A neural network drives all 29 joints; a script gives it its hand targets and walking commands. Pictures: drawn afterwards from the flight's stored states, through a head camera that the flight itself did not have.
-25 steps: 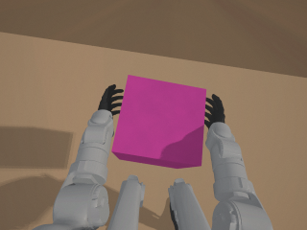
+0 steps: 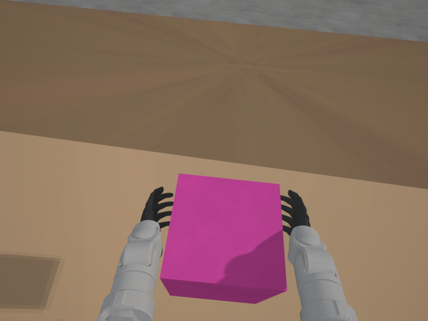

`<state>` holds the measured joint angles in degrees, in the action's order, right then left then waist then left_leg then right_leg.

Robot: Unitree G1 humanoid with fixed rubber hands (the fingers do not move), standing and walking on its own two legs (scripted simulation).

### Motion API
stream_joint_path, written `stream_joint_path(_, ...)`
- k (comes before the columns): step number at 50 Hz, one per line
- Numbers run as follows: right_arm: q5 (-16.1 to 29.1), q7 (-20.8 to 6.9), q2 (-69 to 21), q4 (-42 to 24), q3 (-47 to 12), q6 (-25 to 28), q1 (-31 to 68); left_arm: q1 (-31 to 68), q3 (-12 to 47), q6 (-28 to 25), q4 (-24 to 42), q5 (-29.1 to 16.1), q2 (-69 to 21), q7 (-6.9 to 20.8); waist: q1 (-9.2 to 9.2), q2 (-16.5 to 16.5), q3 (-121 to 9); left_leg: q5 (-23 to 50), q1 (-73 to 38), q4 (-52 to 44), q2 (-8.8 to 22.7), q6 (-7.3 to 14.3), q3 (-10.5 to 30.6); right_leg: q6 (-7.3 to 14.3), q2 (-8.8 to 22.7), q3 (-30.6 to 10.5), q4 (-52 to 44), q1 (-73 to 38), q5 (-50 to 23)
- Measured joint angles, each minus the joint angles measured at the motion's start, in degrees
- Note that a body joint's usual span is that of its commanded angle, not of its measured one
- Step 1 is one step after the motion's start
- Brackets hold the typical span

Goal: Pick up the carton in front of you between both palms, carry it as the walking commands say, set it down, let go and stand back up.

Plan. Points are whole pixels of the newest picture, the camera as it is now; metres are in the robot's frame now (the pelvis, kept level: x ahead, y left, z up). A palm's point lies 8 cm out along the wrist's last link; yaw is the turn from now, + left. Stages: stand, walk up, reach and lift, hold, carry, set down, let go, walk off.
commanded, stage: reach and lift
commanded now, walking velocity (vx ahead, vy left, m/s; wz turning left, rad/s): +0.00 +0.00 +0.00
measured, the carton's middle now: (220, 244) +0.31 +0.01 -0.10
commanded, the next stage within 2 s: hold in 1.32 s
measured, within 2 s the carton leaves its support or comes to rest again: neither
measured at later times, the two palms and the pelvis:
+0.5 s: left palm (140, 219) +0.29 +0.15 +0.07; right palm (320, 221) +0.29 -0.15 +0.08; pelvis -0.01 +0.00 +0.04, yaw -1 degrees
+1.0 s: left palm (140, 210) +0.30 +0.15 +0.08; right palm (320, 212) +0.30 -0.15 +0.08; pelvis +0.00 +0.00 +0.05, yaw -1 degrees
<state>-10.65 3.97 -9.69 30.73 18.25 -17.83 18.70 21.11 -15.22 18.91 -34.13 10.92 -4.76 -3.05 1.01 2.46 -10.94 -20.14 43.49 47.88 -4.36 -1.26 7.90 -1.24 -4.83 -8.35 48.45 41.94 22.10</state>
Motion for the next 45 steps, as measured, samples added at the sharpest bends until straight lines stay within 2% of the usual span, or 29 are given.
stream_joint_path(7,0.1,-0.8,0.9,-3.3,-2.4,-4.2,-3.3,-4.2,1.3,4.0,4.5,0.4,-1.7,-0.7,-0.63,0.0,1.5,3.6,-13.8,-11.1,0.8,0.4,-0.4,0.4,0.7,-1.2,-10.5,-13.3,-3.5)
stream_joint_path(17,-3.7,-3.0,1.1,-6.1,-2.9,-12.9,-3.9,-6.4,1.0,13.1,9.6,3.4,-3.9,-0.6,-0.40,-0.6,5.3,8.3,-30.6,-22.9,1.5,0.7,-0.2,0.6,1.7,-1.5,-22.6,-30.1,-8.4)
stream_joint_path(25,-7.8,-4.3,-0.1,-4.2,0.0,-15.2,0.6,-3.0,-2.3,16.0,9.2,6.4,-4.6,0.8,-0.40,-0.8,8.4,9.2,-32.7,-22.8,1.4,0.7,-0.5,0.4,1.9,-1.6,-22.4,-32.1,-9.2)
stream_joint_path(34,-9.0,-4.7,-0.5,-2.2,3.5,-14.6,4.8,1.8,-5.0,15.7,7.0,8.5,-4.8,1.6,-0.75,-1.4,10.7,8.2,-30.8,-19.2,1.2,0.8,-0.6,0.2,1.7,-1.0,-19.2,-30.5,-8.4)
stream_joint_path(45,-8.4,-4.9,-0.6,-7.5,0.9,-17.3,1.5,-1.4,-2.8,17.6,11.3,7.9,-5.4,1.7,-0.87,-1.3,9.8,9.2,-34.1,-23.7,1.4,0.9,-0.6,0.3,2.4,-0.8,-23.4,-33.7,-9.3)
